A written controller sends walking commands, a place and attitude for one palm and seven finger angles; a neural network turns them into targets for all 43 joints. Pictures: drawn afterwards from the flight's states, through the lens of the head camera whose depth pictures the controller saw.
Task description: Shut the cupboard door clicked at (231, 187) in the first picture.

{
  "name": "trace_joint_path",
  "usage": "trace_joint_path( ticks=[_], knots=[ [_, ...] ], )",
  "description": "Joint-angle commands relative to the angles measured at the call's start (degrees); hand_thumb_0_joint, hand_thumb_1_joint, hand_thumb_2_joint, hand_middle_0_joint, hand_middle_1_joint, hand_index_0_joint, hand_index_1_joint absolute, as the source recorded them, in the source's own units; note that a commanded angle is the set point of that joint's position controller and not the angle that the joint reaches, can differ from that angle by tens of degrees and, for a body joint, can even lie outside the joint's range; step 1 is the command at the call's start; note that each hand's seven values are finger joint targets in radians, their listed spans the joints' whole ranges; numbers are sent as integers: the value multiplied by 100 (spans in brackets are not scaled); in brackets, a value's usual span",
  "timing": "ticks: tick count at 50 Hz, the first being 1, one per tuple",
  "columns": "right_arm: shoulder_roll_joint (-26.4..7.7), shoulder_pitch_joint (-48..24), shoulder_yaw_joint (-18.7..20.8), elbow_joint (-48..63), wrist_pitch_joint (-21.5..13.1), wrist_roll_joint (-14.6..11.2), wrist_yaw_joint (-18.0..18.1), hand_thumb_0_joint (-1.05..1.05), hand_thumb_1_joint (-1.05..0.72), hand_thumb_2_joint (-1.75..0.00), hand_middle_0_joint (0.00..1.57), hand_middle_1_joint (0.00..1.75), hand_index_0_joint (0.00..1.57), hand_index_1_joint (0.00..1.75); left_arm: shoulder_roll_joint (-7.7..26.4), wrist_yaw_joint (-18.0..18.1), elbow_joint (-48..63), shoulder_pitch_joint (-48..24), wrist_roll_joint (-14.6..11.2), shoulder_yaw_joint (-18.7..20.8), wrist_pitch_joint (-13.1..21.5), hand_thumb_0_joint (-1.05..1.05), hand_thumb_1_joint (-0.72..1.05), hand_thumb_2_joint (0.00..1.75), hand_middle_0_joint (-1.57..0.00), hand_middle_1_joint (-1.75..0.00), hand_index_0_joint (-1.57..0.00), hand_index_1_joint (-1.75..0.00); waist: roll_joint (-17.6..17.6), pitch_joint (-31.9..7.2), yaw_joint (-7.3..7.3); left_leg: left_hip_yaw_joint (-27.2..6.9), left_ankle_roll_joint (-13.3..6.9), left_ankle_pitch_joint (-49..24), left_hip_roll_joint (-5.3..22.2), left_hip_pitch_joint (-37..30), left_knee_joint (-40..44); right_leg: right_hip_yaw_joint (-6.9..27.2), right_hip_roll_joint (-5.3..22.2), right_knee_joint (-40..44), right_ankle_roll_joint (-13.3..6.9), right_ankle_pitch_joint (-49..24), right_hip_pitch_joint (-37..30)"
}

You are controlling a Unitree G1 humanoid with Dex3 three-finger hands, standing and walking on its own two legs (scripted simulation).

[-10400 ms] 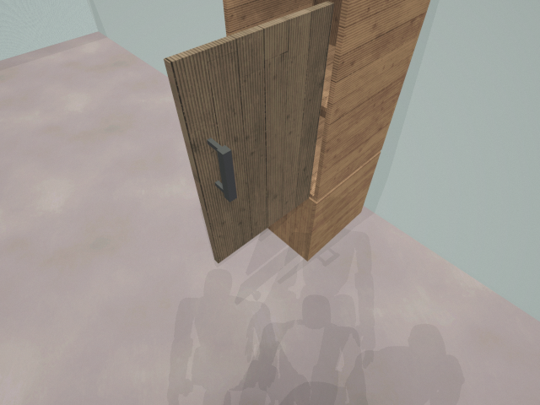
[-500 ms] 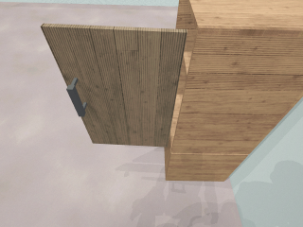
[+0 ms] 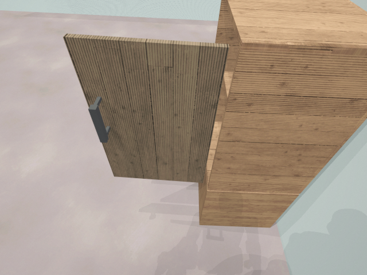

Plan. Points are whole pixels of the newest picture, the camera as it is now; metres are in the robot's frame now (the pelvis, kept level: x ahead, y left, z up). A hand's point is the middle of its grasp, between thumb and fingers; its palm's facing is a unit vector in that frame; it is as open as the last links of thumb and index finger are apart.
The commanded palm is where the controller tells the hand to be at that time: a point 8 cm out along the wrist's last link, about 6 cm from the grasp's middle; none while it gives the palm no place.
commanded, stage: shuffle to correct the standing spot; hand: left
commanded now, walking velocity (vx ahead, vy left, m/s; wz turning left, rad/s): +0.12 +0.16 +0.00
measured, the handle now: (101, 120) +0.52 +0.28 +0.01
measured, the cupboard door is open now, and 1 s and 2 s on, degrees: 88 88 88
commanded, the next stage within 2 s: come to a stop and stand still in 0.24 s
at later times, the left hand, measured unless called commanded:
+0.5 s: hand out of the picture +0.08 +0.22 -0.18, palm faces +0.02 -0.98 -0.22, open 7.4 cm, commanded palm none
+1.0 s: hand out of the picture +0.08 +0.20 -0.17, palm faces +0.00 -0.98 -0.20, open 7.3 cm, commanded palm none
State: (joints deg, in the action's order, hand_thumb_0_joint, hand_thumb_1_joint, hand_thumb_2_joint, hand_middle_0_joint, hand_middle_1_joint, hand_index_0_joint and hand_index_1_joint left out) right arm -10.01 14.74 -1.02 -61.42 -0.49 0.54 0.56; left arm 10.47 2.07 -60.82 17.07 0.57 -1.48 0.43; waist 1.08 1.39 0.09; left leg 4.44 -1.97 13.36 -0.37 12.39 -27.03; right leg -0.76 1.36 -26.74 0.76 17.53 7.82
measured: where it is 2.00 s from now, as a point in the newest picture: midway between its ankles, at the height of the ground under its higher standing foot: outside the picture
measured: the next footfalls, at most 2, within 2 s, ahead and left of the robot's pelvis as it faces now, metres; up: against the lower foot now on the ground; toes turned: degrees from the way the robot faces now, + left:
right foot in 0.52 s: +0.10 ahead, -0.08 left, +0.00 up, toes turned -3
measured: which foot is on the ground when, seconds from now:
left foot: down 0.00-1.00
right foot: down 0.00-0.26, up 0.28-0.50, down 0.52-1.00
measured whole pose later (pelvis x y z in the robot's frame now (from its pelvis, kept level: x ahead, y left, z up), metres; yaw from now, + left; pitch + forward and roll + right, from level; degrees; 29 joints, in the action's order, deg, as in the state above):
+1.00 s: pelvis +0.05 +0.02 +0.00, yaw -2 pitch -1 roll +0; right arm -8.7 14.0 -0.6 -63.3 -0.7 0.5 1.7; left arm 10.3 2.4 -59.8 13.9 0.5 -0.4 -0.2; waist 1.6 2.5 0.4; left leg 6.5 -3.6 15.5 -2.3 6.2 -22.5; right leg -3.0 -0.2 -25.4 -1.7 12.1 12.3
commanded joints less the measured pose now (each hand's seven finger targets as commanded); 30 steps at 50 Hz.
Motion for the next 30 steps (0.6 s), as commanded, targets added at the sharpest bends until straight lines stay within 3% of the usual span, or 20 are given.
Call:
trace_joint_path(
  ticks=[1,5,7,9,10,11,12,13,14,15,16,18,20,22,24,25,26,27,29,30],
  knots=[
    [-709,105,149,241,-11,20,4,0,-90,-90,20,30,20,30,716,24,172,382,40,181,73,0,90,90,-20,-30,-20,-30,7,322,33,-507,9,182,385,75,376,656,603,692,-366,112,466],
    [-644,87,178,367,60,39,-37,0,-90,-90,20,30,20,30,939,10,224,459,58,316,34,0,90,90,-20,-30,-20,-30,472,658,59,-221,86,696,118,546,-142,1122,991,1053,-618,923,593],
    [-626,115,188,418,43,52,-42,0,-90,-90,20,30,20,30,984,17,250,482,60,374,34,0,90,90,-20,-30,-20,-30,623,613,54,-126,101,584,76,666,-399,1272,1206,967,-737,476,464],
    [-623,250,196,431,8,48,-40,0,-90,-90,20,30,20,30,983,16,285,474,74,419,23,0,90,90,-20,-30,-20,-30,451,488,19,-129,76,372,89,471,-277,1060,1173,628,-719,-15,438],
    [-647,322,203,405,-1,37,-39,0,-90,-90,20,30,20,30,960,12,323,444,80,432,5,0,90,90,-20,-30,-20,-30,316,520,1,-211,24,187,133,340,-166,801,995,406,-628,-23,517],
    [-767,458,212,388,-24,42,-32,0,-90,-90,20,30,20,30,861,7,343,411,87,419,-19,0,90,90,-20,-30,-20,-30,-137,473,-59,-478,-74,-189,328,34,75,463,755,-35,-517,18,723],
    [-931,651,241,345,-39,58,-17,0,-90,-90,20,30,20,30,722,3,384,410,94,387,-43,0,90,90,-20,-30,-20,-30,-760,349,-101,-1062,-294,-541,737,-408,387,-61,368,-713,-354,286,1090],
    [-1129,970,284,290,-36,71,25,0,-90,-90,20,30,20,30,542,3,443,336,104,332,-49,0,90,90,-20,-30,-20,-30,-1385,249,-205,-1784,-600,-967,1240,-877,848,-495,12,-1602,-211,1001,1633],
    [-1084,1169,263,258,-32,72,64,0,-90,-90,20,30,20,30,468,9,548,133,105,285,-45,0,90,90,-20,-30,-20,-30,-1410,295,-251,-2093,-964,-1609,1529,-1176,1052,-357,-6,-2446,-203,1707,2198],
    [-983,1197,222,258,-44,63,88,0,-90,-90,20,30,20,30,446,0,602,-10,98,284,-17,0,90,90,-20,-30,-20,-30,-987,241,-230,-2141,-1253,-2298,1701,-1310,903,-233,139,-2966,-261,1779,2417],
    [-947,993,201,339,-47,74,86,0,-90,-90,20,30,20,30,415,-10,602,-60,73,297,-4,0,90,90,-20,-30,-20,-30,-748,177,-145,-1943,-1359,-2580,1703,-1167,803,-172,287,-3120,-287,1692,2341],
    [-872,702,177,444,-52,89,85,0,-90,-90,20,30,20,30,290,-41,598,-72,51,290,-37,0,90,90,-20,-30,-20,-30,-479,152,-27,-1588,-1311,-2563,1527,-736,900,-281,335,-2867,-229,1377,1924],
    [-748,518,149,452,-89,87,121,0,-90,-90,20,30,20,30,160,-50,577,-28,45,251,-68,0,90,90,-20,-30,-20,-30,-285,213,78,-1301,-1175,-2914,1383,-360,914,-291,305,-2067,-169,997,1375],
    [-739,426,146,408,-126,52,155,0,-90,-90,20,30,20,30,129,-24,483,133,24,231,-73,0,90,90,-20,-30,-20,-30,-265,36,165,-1050,-958,-3366,1244,-338,730,-273,225,-1180,-114,200,797],
    [-676,340,135,336,-162,-4,176,0,-90,-90,20,30,20,30,282,11,408,272,10,244,-24,0,90,90,-20,-30,-20,-30,-263,-46,259,-868,-572,-3095,1058,-223,477,-115,279,-71,-121,-740,168],
    [-553,355,124,311,-171,-26,172,0,-90,-90,20,30,20,30,471,30,383,329,8,277,30,0,90,90,-20,-30,-20,-30,-12,-39,257,-787,-286,-2570,813,7,328,285,457,250,-226,-1689,-203],
    [-508,443,129,282,-160,-36,159,0,-90,-90,20,30,20,30,593,36,342,322,-9,263,64,0,90,90,-20,-30,-20,-30,106,-91,151,-681,-48,-1640,584,181,399,681,820,117,-441,-2580,-326],
    [-438,486,136,241,-144,-28,147,0,-90,-90,20,30,20,30,681,31,354,198,-17,246,62,0,90,90,-20,-30,-20,-30,-88,-22,58,-664,60,-1131,488,124,585,732,1014,-22,-532,-2929,-152],
    [-407,496,146,129,-84,0,155,0,-90,-90,20,30,20,30,565,66,372,61,-23,219,79,0,90,90,-20,-30,-20,-30,459,-208,15,-604,49,-1627,579,-180,526,598,869,-181,-502,-3429,-155],
    [-384,521,164,95,-88,-7,164,0,-90,-90,20,30,20,30,532,80,400,-9,-22,216,64,0,90,90,-20,-30,-20,-30,385,-178,-4,-627,41,-2011,627,-257,589,509,788,-241,-475,-3436,-106]
  ],
)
